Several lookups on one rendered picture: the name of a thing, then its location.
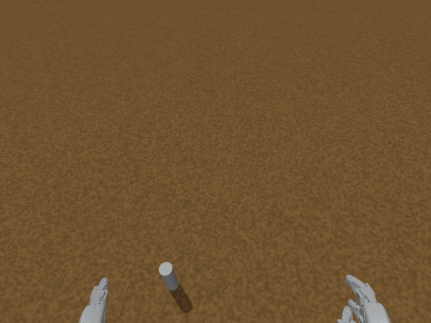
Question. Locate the right robot hand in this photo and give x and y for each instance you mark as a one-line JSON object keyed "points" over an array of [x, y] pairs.
{"points": [[368, 310]]}

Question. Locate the left robot hand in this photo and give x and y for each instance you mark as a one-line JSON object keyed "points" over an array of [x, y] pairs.
{"points": [[95, 312]]}

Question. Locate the can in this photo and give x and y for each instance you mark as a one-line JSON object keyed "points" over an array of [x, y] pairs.
{"points": [[167, 273]]}

